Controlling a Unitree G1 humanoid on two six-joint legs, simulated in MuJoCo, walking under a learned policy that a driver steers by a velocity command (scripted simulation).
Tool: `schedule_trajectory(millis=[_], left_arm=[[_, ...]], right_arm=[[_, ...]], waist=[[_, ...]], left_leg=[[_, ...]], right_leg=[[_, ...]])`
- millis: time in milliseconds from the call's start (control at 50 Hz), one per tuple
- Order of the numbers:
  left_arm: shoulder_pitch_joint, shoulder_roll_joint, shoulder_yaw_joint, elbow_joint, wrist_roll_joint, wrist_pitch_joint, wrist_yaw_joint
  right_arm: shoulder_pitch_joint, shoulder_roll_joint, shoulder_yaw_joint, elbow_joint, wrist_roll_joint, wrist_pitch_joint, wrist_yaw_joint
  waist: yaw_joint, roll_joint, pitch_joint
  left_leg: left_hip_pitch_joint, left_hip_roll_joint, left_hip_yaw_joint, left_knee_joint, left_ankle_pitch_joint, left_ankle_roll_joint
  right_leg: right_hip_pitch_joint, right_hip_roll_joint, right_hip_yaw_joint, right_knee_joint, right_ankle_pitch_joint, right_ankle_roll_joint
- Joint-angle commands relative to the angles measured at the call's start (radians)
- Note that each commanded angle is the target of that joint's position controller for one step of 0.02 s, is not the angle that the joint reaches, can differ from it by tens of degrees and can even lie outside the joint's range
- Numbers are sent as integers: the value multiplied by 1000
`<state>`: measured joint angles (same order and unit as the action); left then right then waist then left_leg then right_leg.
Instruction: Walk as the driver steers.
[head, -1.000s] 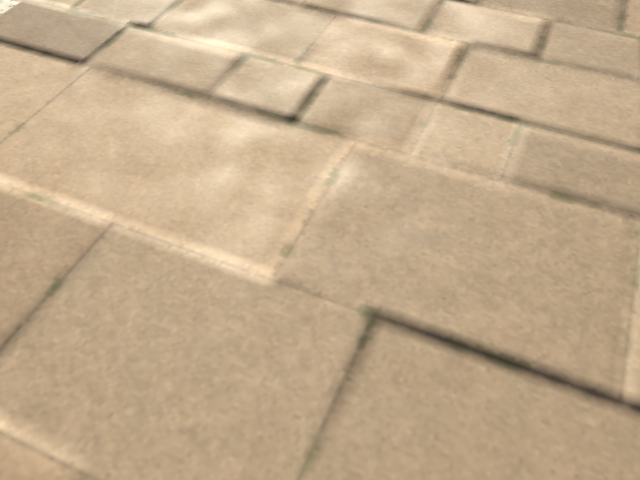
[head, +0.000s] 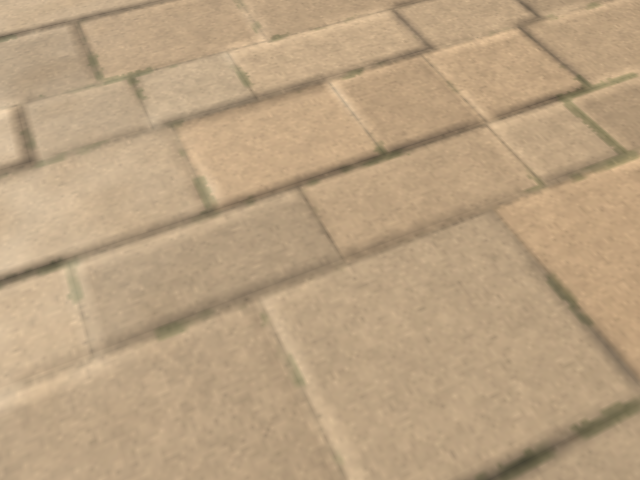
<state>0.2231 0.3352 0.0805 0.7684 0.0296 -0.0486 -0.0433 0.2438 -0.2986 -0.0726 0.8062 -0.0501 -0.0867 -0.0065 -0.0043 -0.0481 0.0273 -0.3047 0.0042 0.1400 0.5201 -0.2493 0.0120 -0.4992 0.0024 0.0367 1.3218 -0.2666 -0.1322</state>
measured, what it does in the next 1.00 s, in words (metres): walks ahead, turning left: right foot, then left foot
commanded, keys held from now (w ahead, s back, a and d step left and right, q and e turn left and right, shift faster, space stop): w+e+shift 0.04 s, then w+shift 0.08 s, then w+q+shift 0.76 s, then q+shift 0.12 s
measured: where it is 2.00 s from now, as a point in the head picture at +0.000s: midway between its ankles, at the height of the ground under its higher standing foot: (297, 224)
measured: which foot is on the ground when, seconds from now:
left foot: down 0.00-0.28, up 0.30-0.72, down 0.74-1.00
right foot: up 0.00-0.28, down 0.30-0.74, up 0.76-1.00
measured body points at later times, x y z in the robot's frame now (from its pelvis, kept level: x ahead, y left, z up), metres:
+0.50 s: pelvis +0.46 -0.05 +0.01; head +0.48 -0.06 +0.46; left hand +0.49 +0.23 -0.12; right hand +0.52 -0.32 -0.12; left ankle +0.46 +0.10 -0.63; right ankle +0.41 -0.12 -0.73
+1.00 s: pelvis +0.91 +0.02 +0.00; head +0.94 +0.03 +0.45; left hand +1.07 +0.30 -0.05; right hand +0.99 -0.26 -0.12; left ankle +0.84 +0.00 -0.73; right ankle +1.13 -0.11 -0.65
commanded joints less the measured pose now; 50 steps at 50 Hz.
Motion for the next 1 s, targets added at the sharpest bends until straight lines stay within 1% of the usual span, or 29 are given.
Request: schedule_trajectory(millis=[20,80,100,140,200,240,260,280,300,320,340,360,380,420,480,540,600,660,680,720,740,760,780,800,820,860,900,940,1000], left_arm=[[-43,-61,-37,-120,14,25,-32],[-140,-60,-50,-165,8,26,-40],[-168,-59,-57,-192,4,23,-43],[-258,-42,-65,-202,11,12,-50],[-336,-50,-79,-215,12,-9,-55],[-268,-11,-67,-186,27,-17,-32],[-123,30,-49,-142,30,-20,-16],[96,71,-27,-72,32,-25,0],[237,157,3,-28,53,-25,24],[212,234,18,-44,74,-34,34],[227,188,23,-40,38,-33,33],[160,120,6,-10,30,-42,32],[110,73,-1,3,23,-51,28],[76,9,-16,19,7,-64,31],[99,-35,-26,63,-22,-90,27],[109,-43,-31,83,-14,-105,25],[124,-11,-32,96,-13,-106,41],[152,84,-19,92,-16,-94,73],[131,122,-8,80,-10,-80,86],[23,176,12,38,5,-42,95],[-14,161,15,33,5,-28,78],[-44,-14,-31,-6,22,-41,52],[74,-42,-52,-125,1,-65,46],[38,6,-60,-137,13,-95,46],[-5,52,-53,-125,12,-105,45],[-39,36,-60,-128,43,-77,48],[-51,19,-69,-135,49,-30,45],[-144,-2,-79,-185,34,-21,41],[-235,-48,-100,-228,12,-22,35]], right_arm=[[106,1,10,16,25,-41,19],[121,3,15,37,21,-57,28],[121,-28,14,34,17,-67,27],[165,-35,18,56,20,-71,26],[254,-120,15,95,34,-53,17],[276,-182,11,123,38,-32,5],[261,-211,7,125,33,-20,-3],[233,-217,6,119,40,-9,-6],[241,-143,20,90,39,-9,2],[360,40,51,39,71,-12,24],[241,-74,23,15,87,-12,10],[149,-72,18,-3,84,-13,11],[145,-34,27,7,76,-11,19],[210,8,28,47,49,25,36],[107,35,20,9,33,66,54],[-31,59,34,-55,40,69,67],[-129,30,42,-91,40,62,83],[-120,-15,39,-97,35,58,92],[-32,-48,30,-75,38,62,87],[334,-140,-15,23,37,72,66],[450,-186,-45,61,48,72,44],[330,-226,-58,69,62,82,28],[238,-311,-69,14,33,88,28],[202,-272,-71,-28,25,86,20],[179,-184,-52,-20,23,80,12],[132,-154,-38,-21,36,50,7],[113,-132,-25,-24,48,20,5],[125,-160,-31,-27,52,5,6],[185,-163,-43,-9,68,26,7]], waist=[[6,119,11],[18,99,44],[33,126,75],[11,48,137],[-6,57,154],[53,128,65],[129,166,-32],[237,164,-144],[254,106,-271],[101,-128,-418],[168,-18,-430],[120,18,-205],[78,26,-96],[3,-7,-36],[-24,-15,38],[-29,-45,93],[-30,0,120],[-70,-21,59],[-124,-55,0],[-309,-73,-161],[-355,17,-183],[-220,297,-24],[-69,347,-212],[-91,190,-216],[-56,12,-74],[20,-80,16],[57,-87,72],[41,-76,93],[-33,26,-1]], left_leg=[[166,298,-290,-347,-23,74],[121,223,-73,-388,171,48],[91,245,-62,-408,224,64],[83,206,25,-479,326,64],[192,236,40,-495,694,105],[343,254,27,-308,1167,119],[353,265,12,-109,1261,118],[266,240,7,164,1174,113],[20,170,-21,506,691,114],[-340,35,-124,886,-261,97],[-406,34,-206,955,-144,118],[-445,72,-206,897,-19,117],[-422,106,-200,832,22,110],[-328,141,-201,786,48,90],[-409,167,-180,756,87,77],[-429,139,-101,621,257,82],[-373,85,-3,388,368,122],[-197,-23,93,234,376,166],[-100,-57,99,234,318,178],[264,-92,26,240,160,233],[427,-74,-64,145,98,279],[440,3,-251,156,231,305],[647,167,-774,-38,96,505],[628,259,-1006,-278,-230,504],[458,244,-970,-338,-294,439],[187,162,-785,-322,-96,380],[-10,89,-643,-330,127,358],[-93,21,-505,-295,576,322],[-17,-92,-389,-154,840,179]], right_leg=[[-277,-132,53,22,71,7],[-287,-106,33,-72,219,5],[-279,-110,41,-170,263,5],[-208,-63,-37,-393,312,-5],[-63,-5,-153,-610,275,-34],[68,58,-188,-670,171,-49],[232,78,-156,-689,98,-58],[493,67,-114,-788,133,-70],[783,-115,84,-747,-82,-65],[1041,-451,561,-817,-226,-93],[925,-452,666,-983,-274,-72],[738,-385,484,-1020,-196,-52],[590,-347,360,-1063,-94,-37],[422,-280,164,-1124,3,8],[385,-243,-19,-1174,182,48],[338,-174,-214,-1198,434,89],[388,-143,-324,-1210,635,118],[513,-187,-354,-1070,1157,138],[546,-210,-345,-958,1314,142],[458,-247,-294,-495,1370,117],[321,-157,-293,-93,922,104],[-43,48,-240,300,-157,117],[-335,80,-30,456,-239,144],[-417,26,67,386,-181,130],[-398,-25,75,267,-99,129],[-265,-85,73,103,-76,156],[-165,-124,46,-38,-78,197],[-85,-109,-19,-239,7,219],[31,-6,-83,-541,280,177]])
